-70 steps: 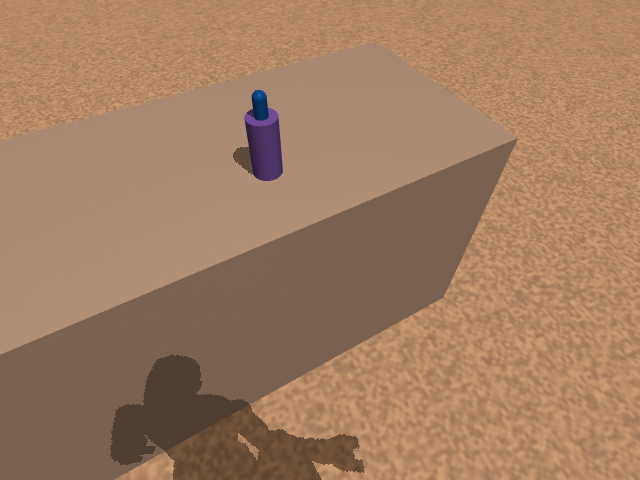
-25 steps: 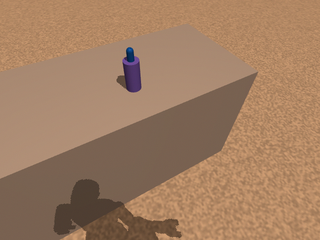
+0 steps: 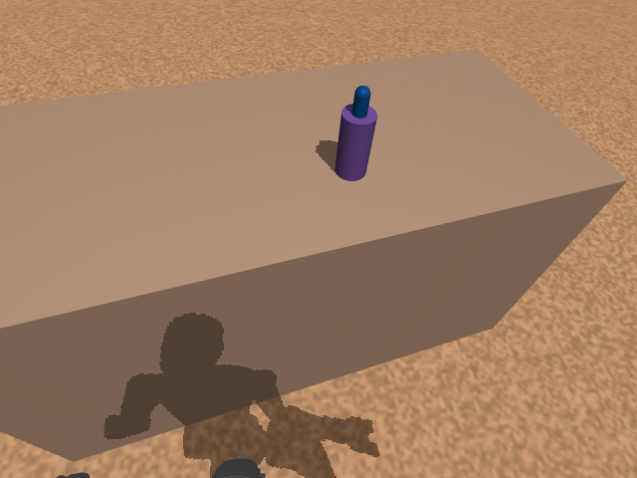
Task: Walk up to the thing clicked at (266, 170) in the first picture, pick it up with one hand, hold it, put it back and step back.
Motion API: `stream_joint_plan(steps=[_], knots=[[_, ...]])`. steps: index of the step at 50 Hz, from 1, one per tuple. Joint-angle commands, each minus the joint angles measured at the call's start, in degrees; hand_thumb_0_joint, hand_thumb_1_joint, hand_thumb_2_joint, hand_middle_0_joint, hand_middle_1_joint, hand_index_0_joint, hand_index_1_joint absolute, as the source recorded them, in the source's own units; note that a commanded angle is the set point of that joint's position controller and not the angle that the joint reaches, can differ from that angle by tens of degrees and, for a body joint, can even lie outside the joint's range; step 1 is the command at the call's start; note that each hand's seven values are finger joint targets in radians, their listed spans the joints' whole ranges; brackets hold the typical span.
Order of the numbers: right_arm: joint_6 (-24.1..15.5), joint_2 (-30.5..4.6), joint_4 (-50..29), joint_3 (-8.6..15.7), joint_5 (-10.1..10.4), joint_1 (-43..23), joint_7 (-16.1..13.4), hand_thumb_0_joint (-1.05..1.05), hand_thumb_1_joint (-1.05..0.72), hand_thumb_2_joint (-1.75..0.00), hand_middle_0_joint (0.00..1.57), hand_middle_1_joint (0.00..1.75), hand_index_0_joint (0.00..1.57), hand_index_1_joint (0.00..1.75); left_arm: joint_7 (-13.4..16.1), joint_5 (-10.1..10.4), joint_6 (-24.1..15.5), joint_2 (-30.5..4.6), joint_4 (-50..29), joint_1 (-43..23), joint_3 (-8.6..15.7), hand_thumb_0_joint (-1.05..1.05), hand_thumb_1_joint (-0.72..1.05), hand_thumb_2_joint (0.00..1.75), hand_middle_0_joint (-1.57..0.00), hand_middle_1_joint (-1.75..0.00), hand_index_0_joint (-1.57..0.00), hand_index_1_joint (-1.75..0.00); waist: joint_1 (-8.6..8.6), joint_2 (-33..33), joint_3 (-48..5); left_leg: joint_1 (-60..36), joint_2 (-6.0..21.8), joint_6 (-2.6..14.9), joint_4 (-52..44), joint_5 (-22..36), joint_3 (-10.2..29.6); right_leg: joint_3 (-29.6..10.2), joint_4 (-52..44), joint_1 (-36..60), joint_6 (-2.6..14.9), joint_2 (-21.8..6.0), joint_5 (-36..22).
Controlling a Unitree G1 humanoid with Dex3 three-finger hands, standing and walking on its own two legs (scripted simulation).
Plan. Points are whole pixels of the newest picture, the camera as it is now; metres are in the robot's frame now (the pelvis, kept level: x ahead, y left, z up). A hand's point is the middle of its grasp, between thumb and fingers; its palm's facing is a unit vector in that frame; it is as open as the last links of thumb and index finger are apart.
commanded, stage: walk up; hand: right
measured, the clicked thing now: (356, 132) +0.68 -0.03 +0.03
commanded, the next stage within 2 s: none
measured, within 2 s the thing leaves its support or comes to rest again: neither
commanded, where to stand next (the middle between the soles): +0.15 -0.01 m, yaw +21 degrees
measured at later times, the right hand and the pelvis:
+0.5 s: hand (513, 416) +0.26 -0.29 -0.16, palm faces -0.23 +0.86 -0.46, open 7.4 cm; pelvis +0.10 -0.03 -0.03, yaw +14 degrees
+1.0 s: hand (471, 384) +0.30 -0.23 -0.15, palm faces -0.41 +0.82 -0.39, open 7.4 cm; pelvis +0.08 -0.04 -0.02, yaw +23 degrees
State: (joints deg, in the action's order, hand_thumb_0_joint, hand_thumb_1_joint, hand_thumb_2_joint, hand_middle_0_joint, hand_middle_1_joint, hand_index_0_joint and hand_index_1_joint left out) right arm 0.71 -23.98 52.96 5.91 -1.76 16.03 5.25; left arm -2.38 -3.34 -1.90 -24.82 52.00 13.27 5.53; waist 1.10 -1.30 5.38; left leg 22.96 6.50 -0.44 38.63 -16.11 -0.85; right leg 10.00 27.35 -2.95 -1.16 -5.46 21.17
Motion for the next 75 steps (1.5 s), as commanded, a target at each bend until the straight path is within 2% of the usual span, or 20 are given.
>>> stream_joint_plan(steps=[1,3,4,8,14,19,21,23,26,32,37,40,49,51,53,58,60,62,66,75], knots=[[-2.8,-13.1,-1.1,4.9,-0.1,15.8,-2.8,0.0,-0.9,-0.9,0.2,0.3,0.2,0.3,-0.4,0.4,0.4,-8.1,-8.6,-3.9,1.9,0.0,0.9,0.9,-0.2,-0.3,-0.2,-0.3,-7.89,8.9,-6.4,-28.3,-6.9,2.28,-5.7,-2.0,-4.6,1.3,22.9,-25.2,6.94,-2.5,4.7],[-3.9,-21.3,-5.0,5.1,0.0,17.0,-4.1,0.0,-0.9,-0.9,0.2,0.3,0.2,0.3,-0.5,1.3,0.7,-7.1,-12.5,-5.4,1.1,0.0,0.9,0.9,-0.2,-0.3,-0.2,-0.3,-7.52,17.0,-4.5,-18.7,15.5,15.42,-28.8,-20.1,49.3,-11.4,43.7,-36.5,4.07,4.9,17.1],[-4.3,-23.4,-7.5,5.7,1.2,10.6,-4.5,0.0,-0.9,-0.9,0.2,0.3,0.2,0.3,-0.1,1.5,0.9,-11.4,-11.7,-5.6,1.5,0.0,0.9,0.9,-0.2,-0.3,-0.2,-0.3,-4.59,8.9,-1.8,-14.9,19.1,18.77,-30.5,-25.6,51.9,-16.1,45.0,-36.7,3.96,0.2,13.5],[-5.6,-16.4,-9.9,3.0,0.9,5.8,-6.7,0.0,-0.9,-0.9,0.2,0.3,0.2,0.3,0.0,2.0,2.1,-11.9,-6.1,3.5,2.5,0.0,0.9,0.9,-0.2,-0.3,-0.2,-0.3,0.37,8.2,-2.5,-8.1,7.9,12.34,-18.4,0.6,23.6,-13.6,35.4,-26.6,2.72,-2.4,4.2],[-5.2,-15.8,-13.2,2.5,0.0,6.1,-8.3,0.0,-0.9,-0.9,0.2,0.3,0.2,0.3,0.6,2.6,4.1,-8.9,-9.7,1.3,2.6,0.0,0.9,0.9,-0.2,-0.3,-0.2,-0.3,-0.18,11.3,-3.7,-0.9,7.3,13.53,-8.9,35.4,16.5,-9.7,29.0,-19.2,2.46,0.8,1.1],[-2.6,-14.2,-15.9,1.4,0.8,1.0,-8.5,0.0,-0.9,-0.9,0.2,0.3,0.2,0.3,1.3,2.6,2.9,-7.5,-9.7,4.9,3.1,0.0,0.9,0.9,-0.2,-0.3,-0.2,-0.3,2.17,9.3,-7.4,3.8,0.4,7.88,4.4,24.0,13.3,-6.9,8.9,-7.8,5.07,4.5,-8.3],[-1.8,-7.2,-16.5,-0.8,1.6,4.9,-8.8,0.0,-0.9,-0.9,0.2,0.3,0.2,0.3,2.0,1.6,1.5,-15.2,-11.6,3.9,4.4,0.0,0.9,0.9,-0.2,-0.3,-0.2,-0.3,0.89,-11.6,-7.9,13.8,-12.2,2.08,23.7,-11.3,4.8,-33.4,-2.8,-4.0,11.27,-16.2,-19.0],[-1.4,-11.5,-14.1,0.7,1.3,4.5,-9.9,0.0,-0.9,-0.9,0.2,0.3,0.2,0.3,2.1,2.4,1.2,-16.3,-12.7,-2.5,4.1,0.0,0.9,0.9,-0.2,-0.3,-0.2,-0.3,-0.41,-10.6,-7.6,13.6,-9.1,1.48,38.6,-22.4,9.4,-43.6,-7.0,-8.9,20.89,-22.8,-22.8],[-1.4,-11.6,-11.2,1.0,1.8,4.6,-8.2,0.0,-0.9,-0.9,0.2,0.3,0.2,0.3,3.0,1.9,0.6,-13.3,-10.6,-3.6,3.1,0.0,0.9,0.9,-0.2,-0.3,-0.2,-0.3,-0.85,-8.2,-4.0,10.5,-7.3,1.04,33.6,-13.8,6.4,-22.9,0.6,-12.3,14.77,-12.6,-20.0],[-1.0,-10.0,-13.1,0.7,0.9,-3.8,-5.9,0.0,-0.9,-0.9,0.2,0.3,0.2,0.3,3.5,1.8,-0.2,-15.0,-9.7,3.8,3.0,0.0,0.9,0.9,-0.2,-0.3,-0.2,-0.3,3.18,-9.7,-7.7,8.5,-6.4,0.65,14.9,-15.3,2.4,-21.3,4.5,-2.5,16.34,-15.4,-34.8],[-1.8,-10.0,-9.5,1.3,0.7,1.6,-5.7,0.0,-0.9,-0.9,0.2,0.3,0.2,0.3,3.2,2.9,0.8,-13.6,-11.0,-2.3,1.4,0.0,0.9,0.9,-0.2,-0.3,-0.2,-0.3,-2.06,-7.4,-10.0,-10.9,-9.0,3.06,-4.3,-2.8,-0.1,-14.9,11.9,-15.6,10.53,-12.2,-21.2],[-2.4,-20.5,-10.9,3.3,0.4,-1.3,-5.9,0.0,-0.9,-0.9,0.2,0.3,0.2,0.3,4.2,3.5,1.8,-11.3,-10.0,-4.3,1.1,0.0,0.9,0.9,-0.2,-0.3,-0.2,-0.3,-4.17,14.9,-7.4,-6.8,14.6,18.74,-16.3,5.7,35.7,-10.7,33.0,-26.9,2.12,1.0,19.4],[-1.1,-11.9,-9.9,-0.7,1.4,-10.2,-5.8,0.0,-0.9,-0.9,0.2,0.3,0.2,0.3,3.7,2.9,-0.4,-8.5,-2.2,4.5,0.4,0.0,0.9,0.9,-0.2,-0.3,-0.2,-0.3,2.35,9.0,-7.4,-2.0,1.7,9.12,-2.9,12.8,13.6,-7.8,2.1,-6.5,2.79,3.7,-2.8],[-0.5,-7.6,-9.9,-1.7,2.0,-9.1,-5.6,0.0,-0.9,-0.9,0.2,0.3,0.2,0.3,4.0,1.2,-1.7,-16.1,-3.3,1.0,1.5,0.0,0.9,0.9,-0.2,-0.3,-0.2,-0.3,1.06,-6.1,-5.0,7.1,-8.2,2.47,7.5,-2.6,8.1,-33.5,-7.8,-7.1,10.06,-12.7,0.2],[-0.1,-11.3,-7.1,0.2,1.6,-8.0,-5.9,0.0,-0.9,-0.9,0.2,0.3,0.2,0.3,3.7,1.5,-1.7,-16.8,-4.5,-4.5,1.4,0.0,0.9,0.9,-0.2,-0.3,-0.2,-0.3,-0.86,-5.4,-2.1,0.1,-6.8,1.51,15.2,-17.6,7.7,-34.9,-7.6,-17.2,16.79,-18.6,-2.0],[-2.0,-8.9,-2.8,-0.2,1.1,-2.8,-4.9,0.0,-0.9,-0.9,0.2,0.3,0.2,0.3,3.0,1.9,-0.9,-11.5,-3.4,-6.0,-0.8,0.0,0.9,0.9,-0.2,-0.3,-0.2,-0.3,-3.13,-7.3,-5.8,-14.3,-6.7,2.74,-9.9,-1.9,4.4,-15.1,3.9,-19.0,6.8,-6.1,-9.6],[-2.8,-13.4,-4.1,0.2,0.3,-8.4,-5.3,0.0,-0.9,-0.9,0.2,0.3,0.2,0.3,2.9,3.2,0.2,-7.5,-2.3,-3.1,-1.7,0.0,0.9,0.9,-0.2,-0.3,-0.2,-0.3,-0.07,6.9,-5.8,-9.8,7.2,9.33,-18.8,-11.1,27.7,-9.2,13.8,-21.6,1.84,2.5,5.0],[-2.7,-13.6,-3.9,-0.1,0.5,-11.4,-5.1,0.0,-0.9,-0.9,0.2,0.3,0.2,0.3,3.0,3.0,0.3,-9.7,-0.5,-3.0,-1.0,0.0,0.9,0.9,-0.2,-0.3,-0.2,-0.3,0.57,4.9,-3.5,-1.5,6.9,11.53,-18.7,-12.3,24.4,-11.4,14.6,-14.2,2.59,2.3,9.2],[-2.2,-9.3,-2.0,-2.0,1.3,-13.5,-4.9,0.0,-0.9,-0.9,0.2,0.3,0.2,0.3,3.1,3.0,-1.3,-10.0,2.4,-1.8,-1.4,0.0,0.9,0.9,-0.2,-0.3,-0.2,-0.3,1.25,6.0,-5.5,-1.8,-1.3,3.64,-12.6,-3.1,11.8,-16.1,-1.6,-6.9,4.4,-0.6,-4.1],[-2.5,-8.9,3.2,-2.7,1.4,-13.3,-4.6,0.0,-0.9,-0.9,0.2,0.3,0.2,0.3,2.6,3.3,-1.6,-9.4,5.8,-6.9,-2.7,0.0,0.9,0.9,-0.2,-0.3,-0.2,-0.3,-0.16,3.4,-5.6,-8.4,-0.9,2.76,-18.1,0.6,10.7,-15.2,-5.5,-5.9,3.48,-0.9,-10.3]])
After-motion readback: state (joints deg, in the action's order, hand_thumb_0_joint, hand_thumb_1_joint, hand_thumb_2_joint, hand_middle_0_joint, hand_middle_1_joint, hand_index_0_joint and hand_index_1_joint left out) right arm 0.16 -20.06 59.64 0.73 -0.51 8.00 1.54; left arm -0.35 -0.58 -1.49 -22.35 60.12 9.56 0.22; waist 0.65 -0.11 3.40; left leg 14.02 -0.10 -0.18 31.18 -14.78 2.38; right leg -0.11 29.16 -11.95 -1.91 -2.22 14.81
